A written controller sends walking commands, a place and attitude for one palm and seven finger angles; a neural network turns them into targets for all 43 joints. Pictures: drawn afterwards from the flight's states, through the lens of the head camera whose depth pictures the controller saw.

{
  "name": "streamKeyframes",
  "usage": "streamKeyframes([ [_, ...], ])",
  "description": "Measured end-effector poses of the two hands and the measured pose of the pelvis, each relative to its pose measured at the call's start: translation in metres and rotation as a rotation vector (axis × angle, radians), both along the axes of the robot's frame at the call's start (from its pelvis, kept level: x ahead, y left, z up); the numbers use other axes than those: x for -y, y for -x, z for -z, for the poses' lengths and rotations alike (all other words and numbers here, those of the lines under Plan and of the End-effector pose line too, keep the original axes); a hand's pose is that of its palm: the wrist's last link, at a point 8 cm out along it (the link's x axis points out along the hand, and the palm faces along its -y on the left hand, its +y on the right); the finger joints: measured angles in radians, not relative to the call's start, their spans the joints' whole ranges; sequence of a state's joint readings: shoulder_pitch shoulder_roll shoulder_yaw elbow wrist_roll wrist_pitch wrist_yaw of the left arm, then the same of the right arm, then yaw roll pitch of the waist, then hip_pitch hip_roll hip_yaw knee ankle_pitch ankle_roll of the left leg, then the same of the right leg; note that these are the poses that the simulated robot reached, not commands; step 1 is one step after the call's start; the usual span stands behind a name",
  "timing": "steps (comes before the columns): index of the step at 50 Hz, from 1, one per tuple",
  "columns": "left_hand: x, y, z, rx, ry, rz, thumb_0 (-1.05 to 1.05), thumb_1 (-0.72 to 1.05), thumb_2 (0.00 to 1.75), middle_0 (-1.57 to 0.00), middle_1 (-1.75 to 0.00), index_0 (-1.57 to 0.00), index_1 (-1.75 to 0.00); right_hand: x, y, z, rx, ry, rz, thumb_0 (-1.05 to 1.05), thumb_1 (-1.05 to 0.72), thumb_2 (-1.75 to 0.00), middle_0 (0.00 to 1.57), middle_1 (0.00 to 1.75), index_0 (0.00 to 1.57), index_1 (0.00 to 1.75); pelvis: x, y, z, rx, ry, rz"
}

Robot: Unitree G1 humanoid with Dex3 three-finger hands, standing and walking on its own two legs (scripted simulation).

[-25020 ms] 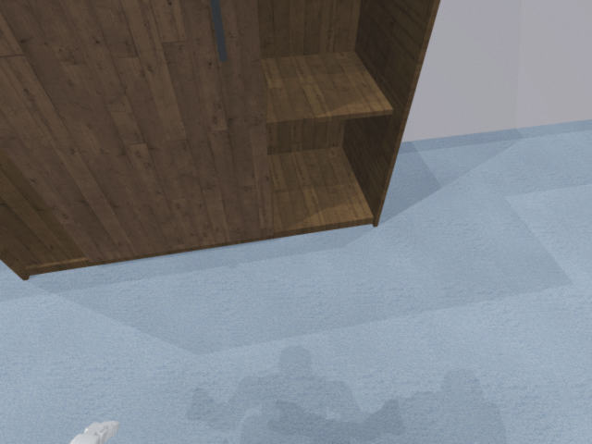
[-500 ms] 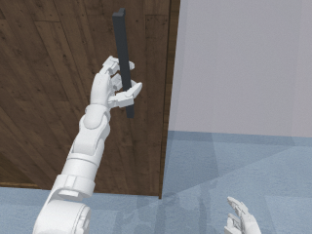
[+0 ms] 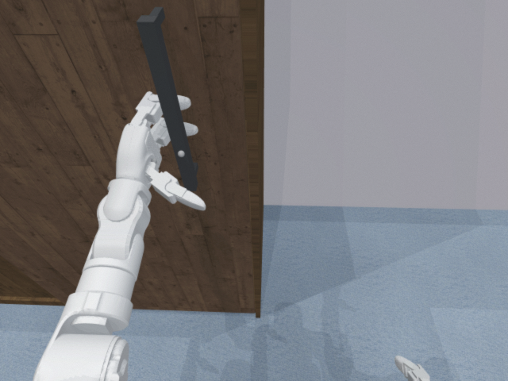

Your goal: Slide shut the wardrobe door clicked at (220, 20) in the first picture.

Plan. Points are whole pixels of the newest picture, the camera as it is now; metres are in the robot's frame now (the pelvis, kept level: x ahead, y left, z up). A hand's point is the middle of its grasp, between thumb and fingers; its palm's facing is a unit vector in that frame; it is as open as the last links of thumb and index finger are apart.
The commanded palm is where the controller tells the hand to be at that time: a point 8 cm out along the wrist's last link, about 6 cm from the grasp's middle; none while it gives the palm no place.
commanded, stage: slip the hand off the handle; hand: left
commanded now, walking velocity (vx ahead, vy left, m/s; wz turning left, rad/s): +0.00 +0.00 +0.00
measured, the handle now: (177, 115) +0.45 +0.14 +0.20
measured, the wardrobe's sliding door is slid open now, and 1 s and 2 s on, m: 0.00 0.00 0.00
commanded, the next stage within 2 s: draw the hand back to the body in 1.30 s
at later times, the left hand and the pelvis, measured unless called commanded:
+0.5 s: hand (136, 156) +0.39 +0.19 +0.17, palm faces -0.05 -0.99 -0.09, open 14.7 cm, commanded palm +0.37 +0.24 +0.18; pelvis +0.01 +0.04 +0.00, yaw +0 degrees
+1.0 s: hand (115, 190) +0.32 +0.20 +0.17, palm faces -0.02 -0.99 -0.10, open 14.7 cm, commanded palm +0.29 +0.25 +0.18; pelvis +0.01 +0.03 +0.00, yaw +0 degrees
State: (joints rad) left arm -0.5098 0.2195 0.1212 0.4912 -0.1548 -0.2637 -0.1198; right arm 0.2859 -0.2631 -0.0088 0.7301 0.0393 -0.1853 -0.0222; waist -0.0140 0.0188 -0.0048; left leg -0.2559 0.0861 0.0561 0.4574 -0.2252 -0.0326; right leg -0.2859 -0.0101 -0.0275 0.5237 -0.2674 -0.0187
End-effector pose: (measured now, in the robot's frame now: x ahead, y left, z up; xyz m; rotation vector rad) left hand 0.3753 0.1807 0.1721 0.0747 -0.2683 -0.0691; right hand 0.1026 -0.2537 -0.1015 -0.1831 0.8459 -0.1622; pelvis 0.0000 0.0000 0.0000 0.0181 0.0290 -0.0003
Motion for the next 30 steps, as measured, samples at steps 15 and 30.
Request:
streamKeyframes([
  [15, -0.047, 0.009, 0.000, 0.011, -0.003, -0.044, -0.02, -0.55, 0.20, -0.29, -1.16, -0.25, -1.15, -0.038, -0.051, -0.016, 0.111, -0.016, -0.052, 0.01, -0.91, -0.90, 0.20, 0.29, 0.20, 0.29, -0.019, -0.008, 0.001, -0.003, 0.010, -0.001],
  [30, -0.071, 0.000, 0.002, -0.003, -0.001, 0.007, -0.02, -0.55, 0.20, -0.33, -1.19, -0.25, -1.15, -0.062, -0.033, -0.007, 0.035, -0.005, -0.029, 0.01, -0.91, -0.90, 0.20, 0.30, 0.21, 0.29, -0.042, -0.011, 0.003, -0.013, 0.017, 0.000],
])
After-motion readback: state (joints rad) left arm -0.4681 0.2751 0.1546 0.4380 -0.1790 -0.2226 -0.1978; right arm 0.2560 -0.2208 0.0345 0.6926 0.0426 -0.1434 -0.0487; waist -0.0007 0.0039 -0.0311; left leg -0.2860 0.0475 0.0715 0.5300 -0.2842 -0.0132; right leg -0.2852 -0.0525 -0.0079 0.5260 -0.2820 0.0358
